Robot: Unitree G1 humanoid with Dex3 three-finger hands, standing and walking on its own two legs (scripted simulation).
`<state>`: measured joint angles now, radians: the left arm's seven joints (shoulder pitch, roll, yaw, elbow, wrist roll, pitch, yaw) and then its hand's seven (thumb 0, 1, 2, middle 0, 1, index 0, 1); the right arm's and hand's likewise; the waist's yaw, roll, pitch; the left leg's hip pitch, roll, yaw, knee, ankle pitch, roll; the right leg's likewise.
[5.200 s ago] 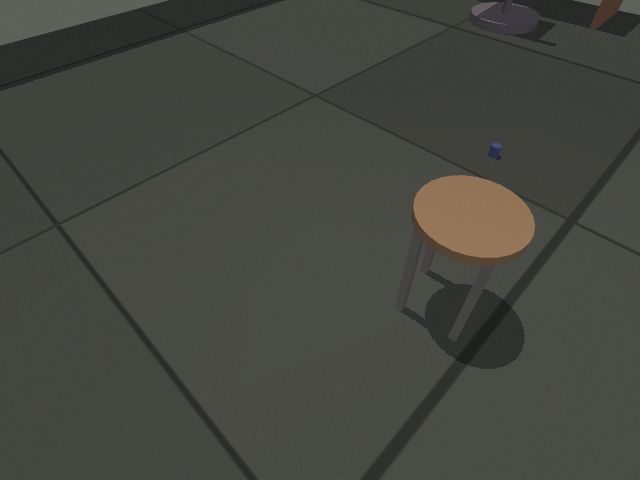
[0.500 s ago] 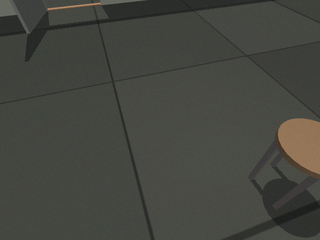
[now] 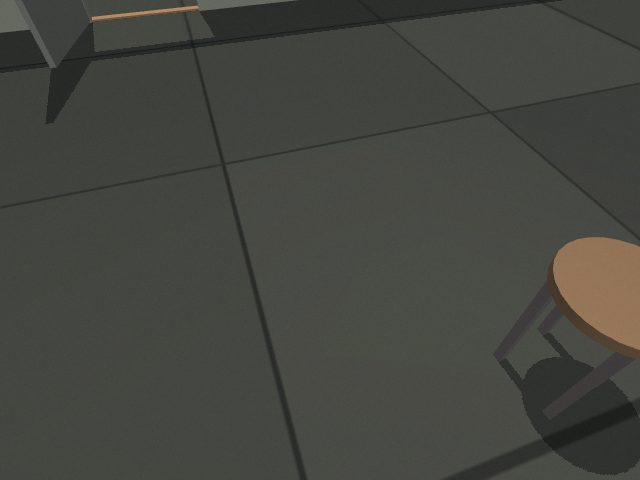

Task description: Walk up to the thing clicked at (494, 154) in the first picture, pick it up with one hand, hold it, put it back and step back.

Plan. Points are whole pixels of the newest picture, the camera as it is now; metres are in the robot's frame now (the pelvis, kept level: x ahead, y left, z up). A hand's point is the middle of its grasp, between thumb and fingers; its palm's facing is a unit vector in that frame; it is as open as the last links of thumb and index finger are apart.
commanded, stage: stand
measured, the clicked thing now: out of the picture +1.22 -1.56 -0.75
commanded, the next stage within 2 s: walk up in 0.12 s
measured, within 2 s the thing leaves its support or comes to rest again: neither
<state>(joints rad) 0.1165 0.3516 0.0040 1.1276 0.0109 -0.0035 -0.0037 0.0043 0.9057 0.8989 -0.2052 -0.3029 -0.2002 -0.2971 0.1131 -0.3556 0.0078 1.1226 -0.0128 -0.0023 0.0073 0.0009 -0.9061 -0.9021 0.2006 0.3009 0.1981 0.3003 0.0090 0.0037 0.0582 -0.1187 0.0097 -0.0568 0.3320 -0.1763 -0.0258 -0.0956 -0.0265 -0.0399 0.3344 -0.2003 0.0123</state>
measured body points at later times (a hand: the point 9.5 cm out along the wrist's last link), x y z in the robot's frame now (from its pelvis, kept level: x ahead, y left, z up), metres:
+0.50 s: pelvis +0.08 +0.05 -0.02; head +0.08 +0.07 +0.43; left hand +0.08 +0.39 -0.15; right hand +0.15 -0.29 -0.11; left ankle +0.10 +0.16 -0.75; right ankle +0.03 -0.10 -0.69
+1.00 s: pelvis +0.28 +0.01 -0.02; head +0.30 -0.01 +0.43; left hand +0.40 +0.32 -0.10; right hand +0.33 -0.31 -0.15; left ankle +0.24 +0.15 -0.67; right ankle +0.33 -0.10 -0.75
